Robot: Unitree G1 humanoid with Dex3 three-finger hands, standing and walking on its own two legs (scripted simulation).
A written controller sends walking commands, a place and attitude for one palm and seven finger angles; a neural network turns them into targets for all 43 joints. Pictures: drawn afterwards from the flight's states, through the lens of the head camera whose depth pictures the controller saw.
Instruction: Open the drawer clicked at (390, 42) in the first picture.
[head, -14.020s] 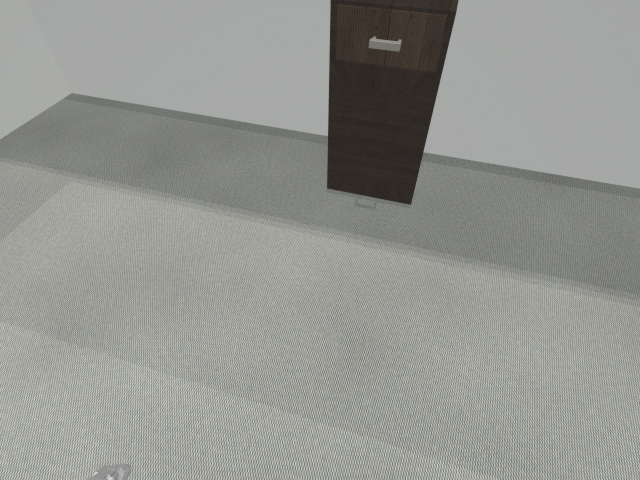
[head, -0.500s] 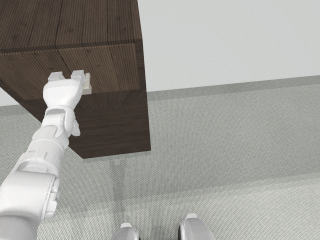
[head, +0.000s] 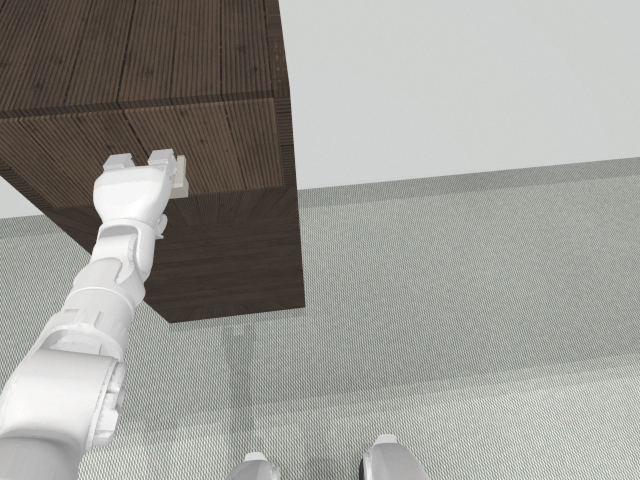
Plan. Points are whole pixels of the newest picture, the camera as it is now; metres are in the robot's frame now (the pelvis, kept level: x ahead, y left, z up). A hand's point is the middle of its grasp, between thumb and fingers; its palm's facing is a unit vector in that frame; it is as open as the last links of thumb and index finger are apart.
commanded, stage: close the thumb around the handle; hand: left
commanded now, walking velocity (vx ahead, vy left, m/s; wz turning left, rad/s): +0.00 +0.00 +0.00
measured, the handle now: (148, 176) +0.52 +0.22 +0.01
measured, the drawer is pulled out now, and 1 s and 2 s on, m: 0.00 0.04 0.16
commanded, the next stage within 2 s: pull the drawer open in 0.22 s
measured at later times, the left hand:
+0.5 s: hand (151, 218) +0.46 +0.22 -0.01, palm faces -0.06 -0.03 -1.00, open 5.8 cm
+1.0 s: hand (149, 239) +0.43 +0.21 -0.01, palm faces -0.04 -0.03 -1.00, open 5.8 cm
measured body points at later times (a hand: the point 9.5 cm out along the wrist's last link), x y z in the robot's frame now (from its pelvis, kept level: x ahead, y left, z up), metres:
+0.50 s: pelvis +0.01 +0.00 +0.01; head +0.12 -0.01 +0.44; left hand +0.46 +0.22 +0.05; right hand +0.02 -0.27 -0.13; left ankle -0.03 +0.11 -0.68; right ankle +0.01 -0.14 -0.68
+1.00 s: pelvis +0.03 +0.00 +0.01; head +0.12 -0.01 +0.45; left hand +0.43 +0.21 +0.05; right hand +0.12 -0.26 -0.13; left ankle -0.03 +0.11 -0.68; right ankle +0.01 -0.14 -0.68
